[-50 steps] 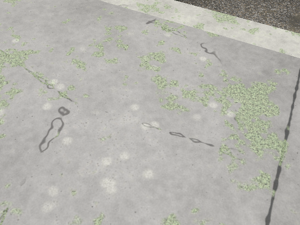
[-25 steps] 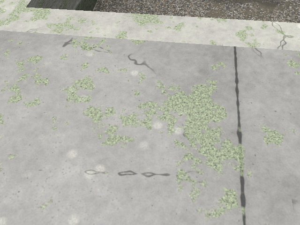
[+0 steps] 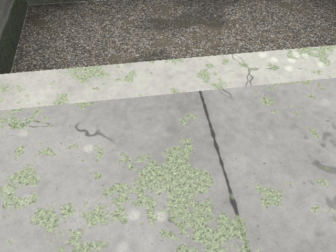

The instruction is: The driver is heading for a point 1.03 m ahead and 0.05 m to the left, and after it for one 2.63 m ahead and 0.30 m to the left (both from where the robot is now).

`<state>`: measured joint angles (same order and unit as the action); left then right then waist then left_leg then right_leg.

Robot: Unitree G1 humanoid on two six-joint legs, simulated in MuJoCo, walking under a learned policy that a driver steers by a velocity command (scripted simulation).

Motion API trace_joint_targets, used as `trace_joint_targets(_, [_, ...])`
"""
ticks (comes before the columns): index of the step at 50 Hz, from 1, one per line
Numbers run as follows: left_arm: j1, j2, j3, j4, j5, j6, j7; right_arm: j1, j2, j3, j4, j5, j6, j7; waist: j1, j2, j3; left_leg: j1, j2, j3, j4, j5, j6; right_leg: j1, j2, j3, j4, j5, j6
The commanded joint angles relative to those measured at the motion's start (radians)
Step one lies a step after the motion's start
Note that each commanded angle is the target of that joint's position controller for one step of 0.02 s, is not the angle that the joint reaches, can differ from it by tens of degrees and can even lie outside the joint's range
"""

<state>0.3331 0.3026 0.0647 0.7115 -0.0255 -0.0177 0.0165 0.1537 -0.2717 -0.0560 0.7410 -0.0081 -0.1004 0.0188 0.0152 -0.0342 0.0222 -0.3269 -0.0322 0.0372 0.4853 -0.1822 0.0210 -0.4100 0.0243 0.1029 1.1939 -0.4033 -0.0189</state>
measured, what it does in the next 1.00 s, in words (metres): walks ahead: right foot, then left foot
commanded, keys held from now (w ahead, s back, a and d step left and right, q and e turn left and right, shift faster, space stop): w+e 0.06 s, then w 0.20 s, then w+q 0.74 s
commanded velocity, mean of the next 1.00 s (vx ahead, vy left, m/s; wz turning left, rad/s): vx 0.50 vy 0.00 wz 0.13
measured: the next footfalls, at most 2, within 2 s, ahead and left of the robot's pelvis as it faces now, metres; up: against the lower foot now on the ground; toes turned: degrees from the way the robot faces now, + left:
right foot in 0.36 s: +0.34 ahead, -0.18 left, +0.00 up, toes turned -8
left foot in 0.90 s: +0.63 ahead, +0.07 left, +0.00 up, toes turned +13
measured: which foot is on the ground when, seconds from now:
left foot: down 0.00-0.36, up 0.38-0.88, down 0.90-1.00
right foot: up 0.00-0.34, down 0.36-0.92, up 0.94-1.00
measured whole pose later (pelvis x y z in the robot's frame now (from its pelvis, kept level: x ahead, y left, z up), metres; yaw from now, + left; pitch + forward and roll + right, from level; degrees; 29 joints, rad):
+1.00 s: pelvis +0.54 -0.02 -0.01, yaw +13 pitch +1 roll -1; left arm 0.24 0.29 0.06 0.81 -0.02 -0.09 0.01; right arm 0.16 -0.30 -0.07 0.73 0.02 -0.04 0.04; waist 0.00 0.00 0.07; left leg -0.43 -0.07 0.03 0.61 -0.20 0.11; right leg -0.29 -0.04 0.00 1.20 -0.46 0.01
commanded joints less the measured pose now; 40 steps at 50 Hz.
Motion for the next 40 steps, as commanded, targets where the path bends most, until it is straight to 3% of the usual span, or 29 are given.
trace_joint_targets(1, [-0.041, 0.092, 0.032, -0.100, -0.004, -0.010, -0.008, 0.050, -0.096, -0.025, -0.026, -0.004, -0.008, -0.011, -0.037, 0.144, -0.018, 0.230, 0.282, -0.297, -0.282, 0.000, 0.144, -0.263, -0.126, 0.027, -0.004, 0.087, 0.007])
trace_joint_targets(5, [-0.104, 0.038, 0.014, -0.134, 0.006, -0.004, -0.012, 0.084, -0.140, -0.040, 0.014, 0.004, -0.017, -0.010, -0.041, 0.105, 0.000, 0.227, 0.299, -0.177, -0.335, 0.158, 0.188, -0.310, -0.139, 0.011, -0.146, 0.162, 0.023])
trace_joint_targets(9, [-0.199, 0.014, -0.004, -0.145, 0.009, -0.025, -0.033, 0.094, -0.164, -0.041, 0.039, 0.016, -0.006, -0.006, -0.064, 0.092, 0.018, 0.234, 0.257, -0.042, -0.349, 0.247, 0.169, -0.247, -0.119, -0.040, -0.409, 0.356, 0.015])
trace_joint_targets(12, [-0.301, 0.009, -0.013, -0.172, 0.006, -0.036, -0.051, 0.159, -0.191, -0.044, 0.073, 0.032, 0.008, -0.007, -0.097, 0.090, 0.043, 0.271, 0.273, -0.014, -0.346, 0.243, 0.158, -0.201, -0.099, -0.092, -0.542, 0.394, 0.004])
trace_joint_targets(14, [-0.341, 0.024, -0.009, -0.191, 0.006, -0.039, -0.057, 0.194, -0.205, -0.046, 0.098, 0.043, 0.021, -0.007, -0.093, 0.102, 0.057, 0.329, 0.304, -0.031, -0.320, 0.299, 0.150, -0.189, -0.089, -0.102, -0.598, 0.335, -0.017])
trace_joint_targets(16, [-0.305, 0.058, 0.006, -0.189, 0.012, -0.045, -0.058, 0.196, -0.225, -0.047, 0.113, 0.050, 0.035, -0.008, -0.044, 0.125, 0.029, 0.364, 0.313, -0.039, -0.231, 0.498, 0.133, -0.086, -0.053, -0.125, -0.656, 0.262, -0.045])
trace_joint_targets(17, [-0.195, 0.090, 0.025, -0.157, 0.017, -0.047, -0.055, 0.180, -0.228, -0.044, 0.116, 0.054, 0.041, -0.011, 0.029, 0.124, -0.037, 0.338, 0.285, -0.010, -0.102, 0.630, 0.111, 0.087, -0.024, -0.148, -0.710, 0.297, -0.068])
trace_joint_targets(18, [-0.039, 0.144, 0.053, -0.107, 0.021, -0.045, -0.045, 0.184, -0.204, -0.032, 0.116, 0.048, 0.039, -0.013, 0.104, 0.112, -0.137, 0.232, 0.236, 0.019, 0.084, 0.620, 0.077, 0.341, -0.028, -0.137, -0.704, 0.337, -0.093])
trace_joint_targets(19, [0.129, 0.236, 0.078, -0.081, 0.041, -0.038, -0.025, 0.193, -0.123, -0.002, 0.078, 0.017, 0.030, -0.011, 0.152, -0.031, -0.301, -0.054, 0.156, 0.052, 0.434, 0.272, 0.022, 0.690, -0.268, 0.142, -0.672, 0.337, -0.174])
trace_joint_targets(20, [0.127, 0.266, 0.073, -0.084, 0.041, -0.036, -0.023, 0.283, -0.044, 0.024, 0.072, 0.019, 0.013, -0.006, 0.088, -0.227, -0.439, -0.293, 0.020, -0.060, 0.704, -0.410, -0.011, 0.828, -0.457, 0.546, -0.802, 0.202, -0.286])
trace_joint_targets(21, [0.099, 0.171, 0.049, -0.087, 0.037, -0.041, -0.026, 0.207, -0.159, -0.009, 0.080, 0.050, 0.007, -0.004, 0.121, -0.112, -0.347, -0.382, 0.063, -0.154, 0.797, -0.394, -0.006, 0.740, -0.427, 0.500, -0.844, 0.139, -0.250])
trace_joint_targets(22, [0.044, 0.139, 0.036, -0.076, 0.027, -0.047, -0.027, 0.143, -0.172, -0.017, 0.052, 0.062, 0.004, -0.002, 0.098, -0.107, -0.198, -0.430, 0.103, -0.131, 0.788, -0.308, 0.001, 0.613, -0.391, 0.339, -0.869, 0.186, -0.217])
trace_joint_targets(23, [-0.018, 0.106, 0.027, -0.070, 0.025, -0.053, -0.031, 0.117, -0.156, -0.017, 0.053, 0.051, 0.007, -0.007, 0.063, -0.064, -0.135, -0.404, 0.140, -0.119, 0.743, -0.222, -0.002, 0.498, -0.345, 0.242, -0.902, 0.229, -0.195])
trace_joint_targets(24, [-0.067, 0.074, 0.019, -0.068, 0.028, -0.062, -0.035, 0.122, -0.149, -0.023, 0.058, 0.040, 0.017, -0.010, 0.030, -0.077, -0.084, -0.364, 0.164, -0.122, 0.704, -0.157, -0.009, 0.405, -0.311, 0.160, -0.943, 0.272, -0.182])
trace_joint_targets(26, [-0.115, 0.050, 0.019, -0.054, 0.037, -0.083, -0.035, 0.172, -0.109, -0.021, 0.077, 0.044, 0.047, -0.011, -0.017, -0.086, -0.063, -0.274, 0.181, -0.127, 0.689, -0.081, -0.023, 0.298, -0.288, 0.064, -1.016, 0.320, -0.180])
trace_joint_targets(29, [-0.127, 0.061, 0.027, -0.019, 0.045, -0.102, -0.026, 0.134, -0.080, -0.021, 0.061, 0.040, 0.071, -0.015, -0.034, -0.043, -0.005, -0.322, 0.180, -0.144, 0.626, 0.006, -0.042, 0.260, -0.286, -0.054, -1.066, 0.414, -0.180])
trace_joint_targets(33, [-0.106, 0.088, 0.036, 0.015, 0.045, -0.099, -0.009, 0.035, -0.061, -0.014, 0.027, 0.032, 0.065, 0.002, -0.010, -0.021, 0.034, -0.349, 0.163, -0.125, 0.394, 0.199, -0.041, 0.297, -0.263, -0.186, -1.081, 0.451, -0.156])
trace_joint_targets(37, [-0.046, 0.126, 0.049, 0.053, 0.030, -0.082, 0.001, -0.102, -0.044, 0.001, -0.029, 0.027, 0.061, 0.028, 0.044, 0.010, 0.081, -0.362, 0.149, -0.053, 0.228, 0.237, -0.012, 0.381, -0.294, -0.254, -1.074, 0.477, -0.145])
trace_joint_targets(40, [-0.020, 0.146, 0.058, 0.078, 0.013, -0.059, 0.002, -0.153, -0.056, 0.000, -0.072, 0.027, 0.062, 0.045, 0.049, 0.002, 0.087, -0.382, 0.129, -0.010, 0.169, 0.143, 0.027, 0.493, -0.322, -0.285, -1.005, 0.595, -0.127])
